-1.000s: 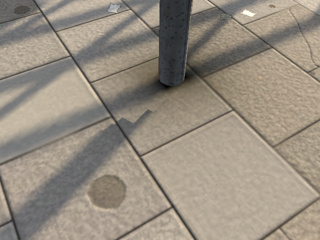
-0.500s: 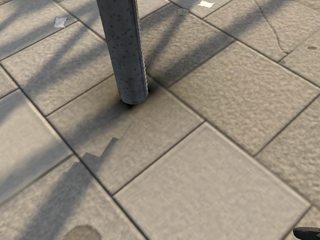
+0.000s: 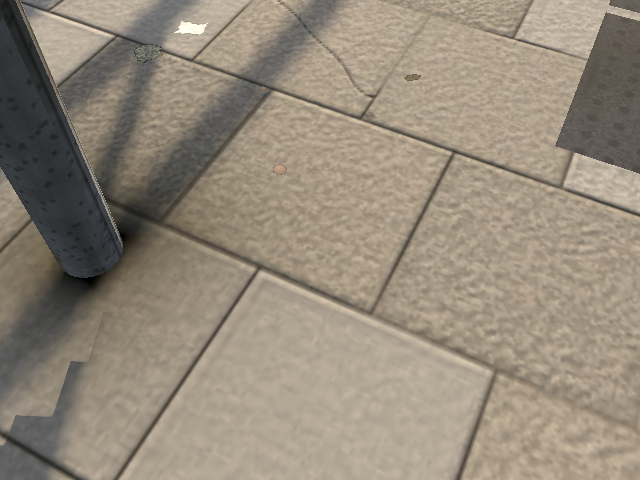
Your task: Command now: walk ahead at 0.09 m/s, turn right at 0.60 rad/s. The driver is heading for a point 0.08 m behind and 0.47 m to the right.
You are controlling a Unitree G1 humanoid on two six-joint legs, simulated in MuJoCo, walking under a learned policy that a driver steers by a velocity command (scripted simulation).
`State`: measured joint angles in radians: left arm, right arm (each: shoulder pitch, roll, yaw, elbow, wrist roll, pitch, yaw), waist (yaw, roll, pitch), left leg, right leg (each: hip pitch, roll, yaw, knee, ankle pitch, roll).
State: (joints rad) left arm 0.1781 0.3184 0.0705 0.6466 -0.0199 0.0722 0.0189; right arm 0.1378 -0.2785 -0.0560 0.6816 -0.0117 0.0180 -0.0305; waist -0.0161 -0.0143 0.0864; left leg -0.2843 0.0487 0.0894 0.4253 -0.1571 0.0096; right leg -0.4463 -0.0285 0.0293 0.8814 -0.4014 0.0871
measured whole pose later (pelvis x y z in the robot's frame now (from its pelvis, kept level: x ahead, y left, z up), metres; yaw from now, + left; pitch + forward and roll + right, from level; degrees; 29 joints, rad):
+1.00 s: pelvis +0.30 -0.10 +0.00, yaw -35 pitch +1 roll +3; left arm 0.15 0.32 0.08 0.58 -0.01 0.06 -0.01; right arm 0.13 -0.32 -0.08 0.77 0.03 -0.01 0.00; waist -0.03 0.00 0.09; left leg -0.16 0.06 0.21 0.44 -0.27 -0.02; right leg -0.43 -0.06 -0.01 0.63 -0.20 0.00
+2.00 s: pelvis +0.36 -0.25 +0.00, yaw -60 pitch +2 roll +0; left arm 0.23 0.27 0.04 0.63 -0.01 -0.06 -0.02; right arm 0.36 -0.32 -0.05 0.80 0.03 -0.07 0.02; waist -0.03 0.04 0.00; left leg -0.37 0.06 0.00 1.05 -0.40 0.01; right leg -0.28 0.02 -0.02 0.50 -0.26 -0.04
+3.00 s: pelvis +0.48 -0.53 +0.01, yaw -89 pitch +1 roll +3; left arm 0.38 0.28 0.05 0.67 0.00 -0.03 0.02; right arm 0.08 -0.34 -0.09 0.79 0.00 -0.05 0.02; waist 0.03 0.03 0.03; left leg -0.55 0.03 -0.02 0.87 -0.17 -0.02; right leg -0.17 0.01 0.09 0.37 -0.22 -0.06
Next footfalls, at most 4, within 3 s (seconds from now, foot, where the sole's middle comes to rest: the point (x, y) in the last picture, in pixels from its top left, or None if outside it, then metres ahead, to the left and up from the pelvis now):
0.12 right None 0.03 -0.13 -0.78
0.58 left None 0.39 0.01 -0.78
1.02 right None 0.32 -0.25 -0.78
1.46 left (364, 459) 0.47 -0.07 -0.78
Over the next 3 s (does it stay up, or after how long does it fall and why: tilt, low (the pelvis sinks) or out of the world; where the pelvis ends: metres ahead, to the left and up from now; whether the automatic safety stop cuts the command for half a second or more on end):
stays up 0.48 -0.53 0.01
